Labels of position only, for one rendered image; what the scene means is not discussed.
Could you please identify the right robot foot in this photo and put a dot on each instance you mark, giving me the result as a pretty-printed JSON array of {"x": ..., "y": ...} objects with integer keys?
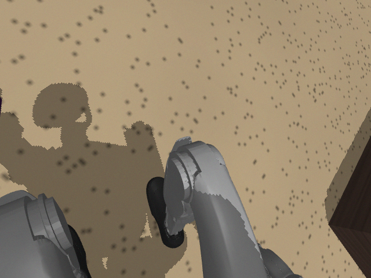
[{"x": 154, "y": 191}]

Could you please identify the right robot hand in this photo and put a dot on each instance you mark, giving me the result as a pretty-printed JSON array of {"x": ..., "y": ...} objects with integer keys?
[{"x": 274, "y": 266}]

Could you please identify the left robot foot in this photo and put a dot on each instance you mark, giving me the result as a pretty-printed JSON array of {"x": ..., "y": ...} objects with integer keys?
[{"x": 80, "y": 252}]

